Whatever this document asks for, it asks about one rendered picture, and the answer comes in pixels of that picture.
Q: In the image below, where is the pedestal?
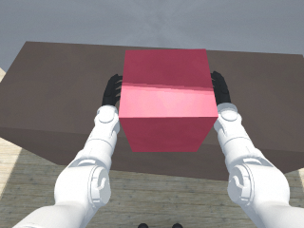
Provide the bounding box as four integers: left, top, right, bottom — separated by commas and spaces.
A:
0, 41, 304, 181

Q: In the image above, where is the right robot hand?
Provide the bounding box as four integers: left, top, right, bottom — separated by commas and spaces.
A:
210, 71, 231, 106

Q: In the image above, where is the right robot forearm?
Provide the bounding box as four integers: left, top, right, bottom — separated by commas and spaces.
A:
214, 103, 290, 200

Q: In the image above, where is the left robot hand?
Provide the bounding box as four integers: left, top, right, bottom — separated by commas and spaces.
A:
102, 74, 123, 106

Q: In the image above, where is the carton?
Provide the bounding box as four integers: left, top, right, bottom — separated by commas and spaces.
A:
118, 48, 219, 152

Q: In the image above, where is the robot left upper arm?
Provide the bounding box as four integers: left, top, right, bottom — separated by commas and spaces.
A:
12, 165, 111, 228

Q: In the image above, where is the left robot forearm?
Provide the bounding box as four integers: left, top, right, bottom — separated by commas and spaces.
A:
54, 104, 120, 201

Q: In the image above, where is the robot right upper arm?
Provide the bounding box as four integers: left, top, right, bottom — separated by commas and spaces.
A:
227, 163, 304, 228

